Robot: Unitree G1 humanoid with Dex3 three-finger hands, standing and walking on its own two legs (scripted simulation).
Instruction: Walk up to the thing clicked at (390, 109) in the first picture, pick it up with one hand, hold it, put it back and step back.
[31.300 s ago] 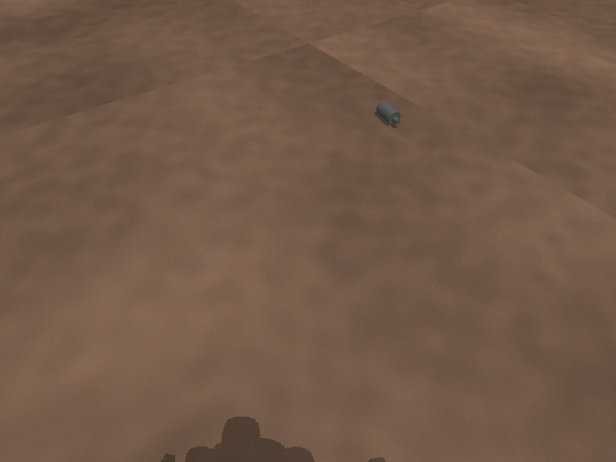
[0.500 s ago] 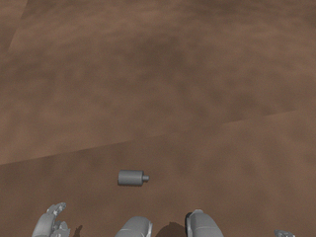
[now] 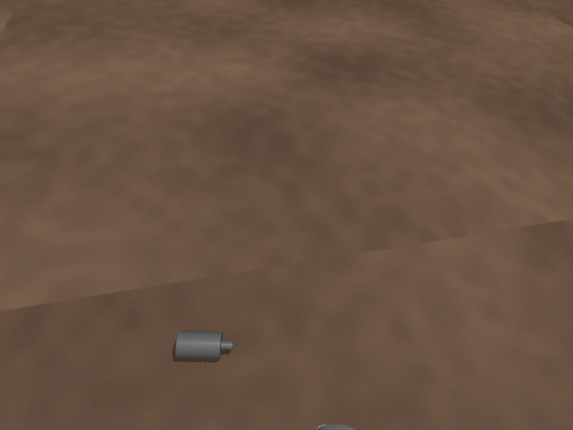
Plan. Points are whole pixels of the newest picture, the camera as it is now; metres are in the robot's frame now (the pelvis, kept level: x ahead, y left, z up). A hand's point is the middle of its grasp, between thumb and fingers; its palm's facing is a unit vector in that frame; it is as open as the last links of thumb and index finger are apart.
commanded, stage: walk up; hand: left
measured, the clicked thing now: (205, 344) +0.49 +0.20 -0.72
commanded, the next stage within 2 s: stand in 0.52 s
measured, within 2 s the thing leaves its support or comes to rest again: neither
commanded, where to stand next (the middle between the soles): +0.11 -0.01 m, yaw -1 degrees
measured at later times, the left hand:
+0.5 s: hand out of the picture +0.11 +0.32 -0.13, palm faces +0.02 -0.85 -0.53, open 7.4 cm
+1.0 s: hand out of the picture +0.11 +0.27 -0.14, palm faces -0.01 -0.94 -0.33, open 7.3 cm
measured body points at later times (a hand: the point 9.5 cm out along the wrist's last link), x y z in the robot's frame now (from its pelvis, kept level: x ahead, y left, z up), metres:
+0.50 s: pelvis +0.03 +0.01 -0.02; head +0.10 -0.02 +0.42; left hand +0.11 +0.36 -0.10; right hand +0.14 -0.30 -0.16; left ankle +0.07 +0.15 -0.73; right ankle +0.04 -0.15 -0.72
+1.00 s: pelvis +0.04 +0.02 +0.02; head +0.04 +0.03 +0.46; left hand +0.11 +0.32 -0.12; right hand +0.13 -0.28 -0.11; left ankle +0.07 +0.15 -0.73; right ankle +0.05 -0.12 -0.73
